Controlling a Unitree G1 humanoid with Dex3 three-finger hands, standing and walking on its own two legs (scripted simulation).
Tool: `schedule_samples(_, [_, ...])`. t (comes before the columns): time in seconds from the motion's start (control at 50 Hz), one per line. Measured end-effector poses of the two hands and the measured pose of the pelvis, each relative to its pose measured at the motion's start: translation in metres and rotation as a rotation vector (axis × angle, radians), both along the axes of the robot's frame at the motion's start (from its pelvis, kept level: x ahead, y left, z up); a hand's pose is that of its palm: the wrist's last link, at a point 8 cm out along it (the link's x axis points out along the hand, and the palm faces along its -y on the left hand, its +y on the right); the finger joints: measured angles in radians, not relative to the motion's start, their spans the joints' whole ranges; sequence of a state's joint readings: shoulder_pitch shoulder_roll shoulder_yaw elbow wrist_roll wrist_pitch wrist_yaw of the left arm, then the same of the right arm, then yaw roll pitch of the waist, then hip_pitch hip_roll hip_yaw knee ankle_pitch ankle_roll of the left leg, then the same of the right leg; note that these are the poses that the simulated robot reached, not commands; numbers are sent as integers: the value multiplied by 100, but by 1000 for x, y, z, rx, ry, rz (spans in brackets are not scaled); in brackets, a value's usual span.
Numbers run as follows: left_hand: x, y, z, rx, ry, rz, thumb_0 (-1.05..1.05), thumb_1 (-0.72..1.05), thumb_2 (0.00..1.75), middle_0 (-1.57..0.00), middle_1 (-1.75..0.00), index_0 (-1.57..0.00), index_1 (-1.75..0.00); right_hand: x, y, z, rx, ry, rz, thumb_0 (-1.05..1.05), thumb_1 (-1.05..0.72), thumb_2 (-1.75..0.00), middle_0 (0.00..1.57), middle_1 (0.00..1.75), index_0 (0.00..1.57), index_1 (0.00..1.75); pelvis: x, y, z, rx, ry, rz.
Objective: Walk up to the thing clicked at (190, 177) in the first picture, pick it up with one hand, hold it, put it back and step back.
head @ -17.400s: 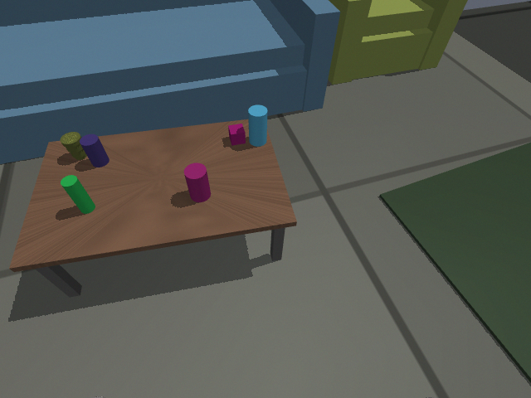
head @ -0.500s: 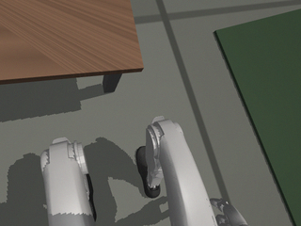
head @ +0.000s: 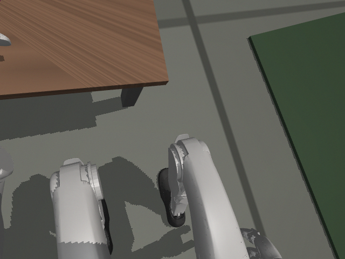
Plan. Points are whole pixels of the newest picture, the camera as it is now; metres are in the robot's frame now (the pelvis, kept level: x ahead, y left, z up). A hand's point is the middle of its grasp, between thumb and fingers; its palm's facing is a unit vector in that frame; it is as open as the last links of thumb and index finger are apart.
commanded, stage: close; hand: left
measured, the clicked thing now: out of the picture +0.63 +0.26 +0.01
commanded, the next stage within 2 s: settle in 0.44 s
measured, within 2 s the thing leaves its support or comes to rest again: leaves its support in 0.82 s
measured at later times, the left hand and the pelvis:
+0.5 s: hand out of the picture +0.58 +0.26 -0.01, palm faces +0.30 -0.95 -0.02, open 10.5 cm; pelvis +0.00 +0.00 +0.00, yaw +0 degrees
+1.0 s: hand out of the picture +0.58 +0.25 +0.03, palm faces +0.30 -0.95 -0.03, open 11.1 cm; pelvis +0.00 +0.00 +0.02, yaw +1 degrees
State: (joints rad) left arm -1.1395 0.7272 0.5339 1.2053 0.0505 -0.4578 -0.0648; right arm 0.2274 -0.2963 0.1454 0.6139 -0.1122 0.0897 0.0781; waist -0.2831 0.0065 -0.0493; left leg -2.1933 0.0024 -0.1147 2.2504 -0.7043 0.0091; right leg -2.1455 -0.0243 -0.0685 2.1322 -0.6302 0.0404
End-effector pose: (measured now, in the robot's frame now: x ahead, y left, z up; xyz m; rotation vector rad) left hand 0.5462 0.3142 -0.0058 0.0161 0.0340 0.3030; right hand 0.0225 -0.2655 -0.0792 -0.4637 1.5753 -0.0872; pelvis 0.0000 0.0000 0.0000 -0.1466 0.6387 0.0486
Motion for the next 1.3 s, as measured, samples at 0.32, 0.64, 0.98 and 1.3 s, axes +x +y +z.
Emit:
schedule_samples(0.32, [4, -10, 0, -3, -4, 9, -1, -47, 37, -57, -54, -59, -53, -3, -5, -3, -2, 8, -8, 0, -92, -89, 20, 30, 20, 30, 0, -2, -2, 4, -1, -4])
schedule_samples(0.64, [4, -13, -3, 4, -13, 9, -2, -41, 65, -80, -89, -82, -88, 2, -9, -9, 6, 9, 8, 0, -91, -89, 20, 30, 20, 30, 0, -4, -6, 10, -2, -3])
schedule_samples(0.98, [-1, -18, 36, 10, -22, 2, -4, -61, 81, -78, -115, -81, -115, 10, -5, 2, 12, -45, -29, 0, -92, -90, 20, 30, 20, 30, 1, -5, 13, 23, 0, 1])
schedule_samples(1.3, [-11, -12, 95, -2, 1, 7, -4, -61, 83, -76, -119, -78, -119, 23, -4, 47, 4, -114, -49, 0, -90, -89, 20, 30, 20, 30, 5, -1, 61, 36, 8, 8])
